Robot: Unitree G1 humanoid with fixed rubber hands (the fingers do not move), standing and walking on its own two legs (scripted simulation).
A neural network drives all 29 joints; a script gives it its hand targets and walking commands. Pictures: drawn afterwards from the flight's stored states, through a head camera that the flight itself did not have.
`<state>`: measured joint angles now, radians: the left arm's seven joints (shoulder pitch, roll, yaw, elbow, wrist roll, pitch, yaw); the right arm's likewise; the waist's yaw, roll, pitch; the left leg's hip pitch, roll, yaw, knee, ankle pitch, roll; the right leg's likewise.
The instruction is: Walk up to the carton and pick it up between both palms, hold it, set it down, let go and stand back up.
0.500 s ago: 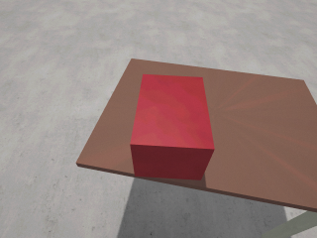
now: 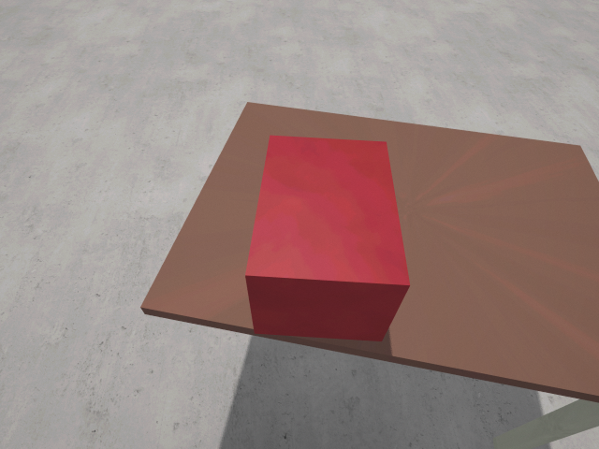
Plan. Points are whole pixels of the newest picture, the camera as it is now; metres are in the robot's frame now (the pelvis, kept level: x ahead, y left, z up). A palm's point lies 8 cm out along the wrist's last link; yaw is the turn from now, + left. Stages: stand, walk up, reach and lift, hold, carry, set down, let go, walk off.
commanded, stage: stand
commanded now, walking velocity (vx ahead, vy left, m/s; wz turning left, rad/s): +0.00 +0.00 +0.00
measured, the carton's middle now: (323, 233) +0.49 -0.02 -0.05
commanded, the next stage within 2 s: walk up in 0.74 s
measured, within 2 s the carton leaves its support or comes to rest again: neither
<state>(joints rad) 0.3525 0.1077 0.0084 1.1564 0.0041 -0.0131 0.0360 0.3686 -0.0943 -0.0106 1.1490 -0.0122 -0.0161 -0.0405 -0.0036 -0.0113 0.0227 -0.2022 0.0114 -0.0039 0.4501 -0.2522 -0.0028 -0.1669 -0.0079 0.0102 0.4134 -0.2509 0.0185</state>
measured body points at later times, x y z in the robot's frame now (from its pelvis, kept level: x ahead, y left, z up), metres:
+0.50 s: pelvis +0.01 +0.01 +0.00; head +0.02 +0.02 +0.45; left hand +0.00 +0.22 -0.17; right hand -0.01 -0.20 -0.16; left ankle -0.01 +0.12 -0.74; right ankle -0.02 -0.13 -0.74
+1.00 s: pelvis +0.00 +0.01 +0.00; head +0.01 +0.02 +0.45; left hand -0.02 +0.22 -0.17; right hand -0.03 -0.21 -0.16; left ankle -0.01 +0.12 -0.74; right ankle -0.02 -0.13 -0.74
